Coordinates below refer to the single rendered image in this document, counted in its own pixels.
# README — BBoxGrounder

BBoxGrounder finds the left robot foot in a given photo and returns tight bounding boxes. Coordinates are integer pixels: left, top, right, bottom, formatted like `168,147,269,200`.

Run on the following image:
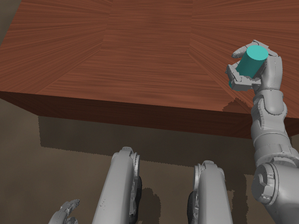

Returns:
129,176,142,224

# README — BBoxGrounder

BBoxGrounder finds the can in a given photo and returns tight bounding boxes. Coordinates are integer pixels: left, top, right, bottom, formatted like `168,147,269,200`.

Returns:
228,45,268,91

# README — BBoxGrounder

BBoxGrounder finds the right robot arm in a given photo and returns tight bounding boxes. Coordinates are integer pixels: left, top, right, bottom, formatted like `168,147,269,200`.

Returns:
251,89,299,224

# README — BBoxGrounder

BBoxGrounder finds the right robot hand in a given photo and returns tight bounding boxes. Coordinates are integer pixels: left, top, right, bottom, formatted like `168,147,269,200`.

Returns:
225,40,283,95

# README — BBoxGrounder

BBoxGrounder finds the left robot hand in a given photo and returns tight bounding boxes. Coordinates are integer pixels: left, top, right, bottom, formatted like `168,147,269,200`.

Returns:
48,199,80,224

